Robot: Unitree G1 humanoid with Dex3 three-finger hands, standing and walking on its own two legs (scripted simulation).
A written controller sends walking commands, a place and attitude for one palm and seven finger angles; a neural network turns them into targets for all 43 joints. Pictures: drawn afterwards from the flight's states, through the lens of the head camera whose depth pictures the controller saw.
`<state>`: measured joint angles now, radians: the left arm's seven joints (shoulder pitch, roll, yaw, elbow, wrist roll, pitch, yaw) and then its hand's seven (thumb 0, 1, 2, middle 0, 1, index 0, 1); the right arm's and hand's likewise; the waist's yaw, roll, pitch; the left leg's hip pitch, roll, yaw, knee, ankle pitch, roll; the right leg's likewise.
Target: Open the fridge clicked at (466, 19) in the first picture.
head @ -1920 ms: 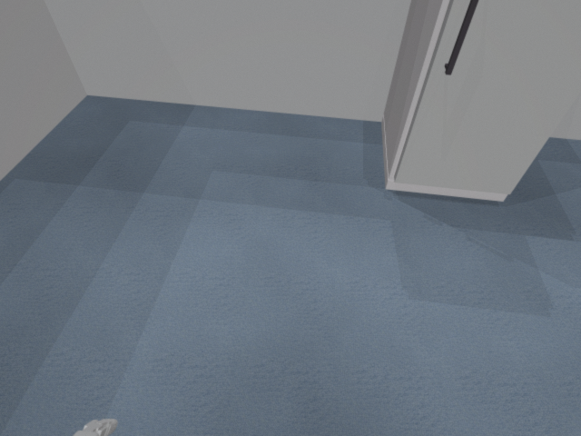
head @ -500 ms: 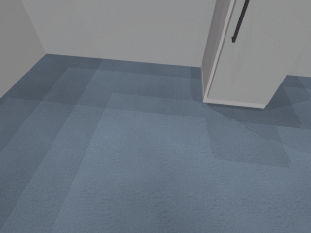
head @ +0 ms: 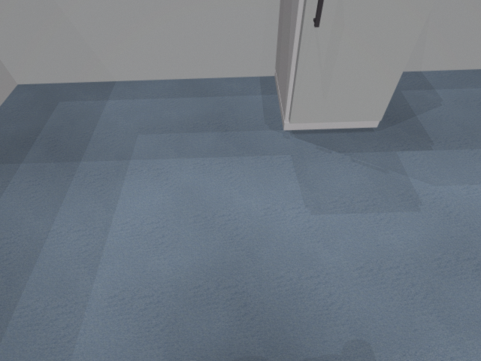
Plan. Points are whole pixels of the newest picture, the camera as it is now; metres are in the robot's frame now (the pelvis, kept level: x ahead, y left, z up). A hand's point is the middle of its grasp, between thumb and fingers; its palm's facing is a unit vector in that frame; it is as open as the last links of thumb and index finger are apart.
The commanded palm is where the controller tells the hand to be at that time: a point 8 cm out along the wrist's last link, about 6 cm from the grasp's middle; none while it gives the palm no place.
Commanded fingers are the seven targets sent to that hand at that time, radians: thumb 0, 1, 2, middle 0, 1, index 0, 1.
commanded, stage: walk to a spot facing it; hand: left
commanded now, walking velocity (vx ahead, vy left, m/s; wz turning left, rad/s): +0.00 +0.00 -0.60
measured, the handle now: out of the picture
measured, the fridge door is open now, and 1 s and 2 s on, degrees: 0 0 0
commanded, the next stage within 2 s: none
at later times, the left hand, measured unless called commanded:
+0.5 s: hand out of the picture +0.10 +0.24 -0.16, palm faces -0.16 -0.96 -0.21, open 7.4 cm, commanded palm none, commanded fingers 0.00 0.90 0.90 -0.20 -0.30 -0.20 -0.30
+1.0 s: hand (258, 236) +0.41 +0.00 -0.17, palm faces -0.59 -0.79 -0.15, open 7.3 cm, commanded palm none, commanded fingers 0.00 0.90 0.90 -0.20 -0.30 -0.20 -0.30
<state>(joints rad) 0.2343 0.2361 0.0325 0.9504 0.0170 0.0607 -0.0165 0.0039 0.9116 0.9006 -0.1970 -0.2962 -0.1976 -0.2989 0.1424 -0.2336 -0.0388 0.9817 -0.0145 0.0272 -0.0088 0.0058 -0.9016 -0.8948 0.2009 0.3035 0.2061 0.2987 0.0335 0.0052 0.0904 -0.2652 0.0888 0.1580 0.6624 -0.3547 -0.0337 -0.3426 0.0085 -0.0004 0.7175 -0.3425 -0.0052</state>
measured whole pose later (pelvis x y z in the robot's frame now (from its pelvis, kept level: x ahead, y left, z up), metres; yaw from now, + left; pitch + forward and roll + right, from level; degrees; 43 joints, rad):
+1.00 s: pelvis +0.19 -0.06 -0.01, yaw -32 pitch +0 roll -1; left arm 0.05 0.21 0.04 0.90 0.01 -0.04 -0.03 0.00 0.91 0.90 -0.19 -0.30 -0.20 -0.30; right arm 0.48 -0.14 -0.03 1.12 0.00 -0.02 -0.01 0.01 -0.90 -0.89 0.20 0.30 0.20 0.30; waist -0.07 -0.03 0.14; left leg -0.24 0.13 0.11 1.26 -0.49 -0.04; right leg -0.43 0.04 -0.15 0.68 -0.25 -0.11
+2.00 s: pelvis +0.52 -0.32 +0.01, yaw -51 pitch -1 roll +1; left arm 0.15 0.17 0.06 1.02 0.01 -0.06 0.00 0.00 0.92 0.90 -0.19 -0.30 -0.20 -0.30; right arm 0.39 -0.13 -0.05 1.15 -0.02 -0.01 0.00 0.01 -0.91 -0.89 0.20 0.30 0.20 0.30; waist -0.03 0.02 0.07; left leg -0.37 0.15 0.10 1.26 -0.39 -0.03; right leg -0.34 -0.01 -0.16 0.60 -0.25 -0.08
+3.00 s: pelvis +0.69 -0.51 +0.02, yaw -28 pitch +0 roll +2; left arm 0.16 0.16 0.03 0.87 0.02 0.01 0.03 0.00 0.91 0.90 -0.20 -0.30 -0.20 -0.30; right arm 0.22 -0.26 -0.11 0.95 -0.02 0.07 0.03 0.01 -0.91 -0.90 0.20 0.30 0.20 0.30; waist -0.04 0.03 0.05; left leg -0.52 0.02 0.03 1.14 -0.40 -0.07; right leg -0.24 -0.11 -0.18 0.53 -0.28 -0.01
